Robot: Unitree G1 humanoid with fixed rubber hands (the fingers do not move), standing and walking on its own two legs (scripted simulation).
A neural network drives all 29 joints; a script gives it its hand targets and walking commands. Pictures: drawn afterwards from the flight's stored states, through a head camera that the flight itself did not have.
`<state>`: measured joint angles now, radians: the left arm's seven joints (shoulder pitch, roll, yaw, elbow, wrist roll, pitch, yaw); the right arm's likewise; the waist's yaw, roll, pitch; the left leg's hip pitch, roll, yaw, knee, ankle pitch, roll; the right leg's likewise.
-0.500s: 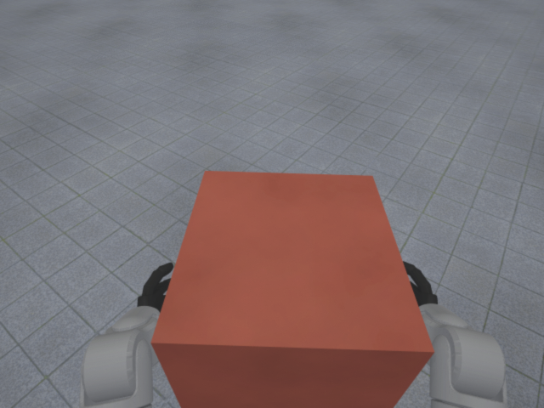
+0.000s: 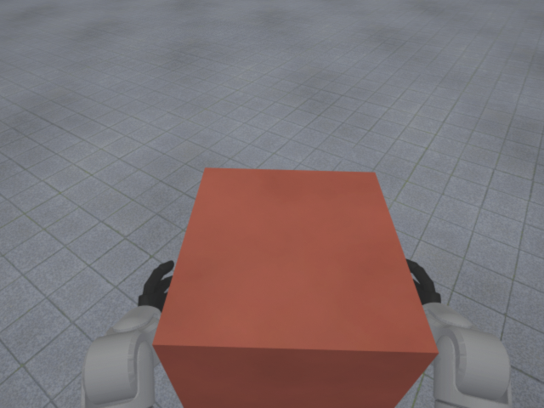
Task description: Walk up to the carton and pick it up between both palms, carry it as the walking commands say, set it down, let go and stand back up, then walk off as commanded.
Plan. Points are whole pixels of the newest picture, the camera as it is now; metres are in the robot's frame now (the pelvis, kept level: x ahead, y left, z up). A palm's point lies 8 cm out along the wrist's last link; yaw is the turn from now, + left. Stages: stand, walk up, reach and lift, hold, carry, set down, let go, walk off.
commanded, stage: carry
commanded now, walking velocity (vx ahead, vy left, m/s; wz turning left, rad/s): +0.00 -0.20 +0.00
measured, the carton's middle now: (286, 302) +0.29 +0.01 +0.02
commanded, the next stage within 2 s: none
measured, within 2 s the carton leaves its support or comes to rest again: neither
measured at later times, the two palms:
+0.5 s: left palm (212, 367) +0.18 +0.10 +0.07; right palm (508, 350) +0.20 -0.26 +0.07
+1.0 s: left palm (222, 406) +0.14 +0.08 +0.08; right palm out of the picture +0.17 -0.27 +0.09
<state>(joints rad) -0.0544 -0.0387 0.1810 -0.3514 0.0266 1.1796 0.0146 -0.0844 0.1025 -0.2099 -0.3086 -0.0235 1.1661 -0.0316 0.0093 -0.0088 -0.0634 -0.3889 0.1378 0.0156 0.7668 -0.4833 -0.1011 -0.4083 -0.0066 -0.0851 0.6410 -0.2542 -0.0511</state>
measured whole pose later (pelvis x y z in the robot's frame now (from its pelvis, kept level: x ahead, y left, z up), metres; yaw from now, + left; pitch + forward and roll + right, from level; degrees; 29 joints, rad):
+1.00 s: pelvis -0.09 -0.12 +0.00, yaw +4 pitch +1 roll +0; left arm -0.04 -0.04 0.17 -0.35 0.04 1.18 0.01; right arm -0.07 0.09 -0.21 -0.31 -0.01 1.17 -0.03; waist 0.01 -0.02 -0.12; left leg -0.31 0.02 0.01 0.62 -0.33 -0.02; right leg -0.41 0.02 -0.13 0.54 -0.16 -0.09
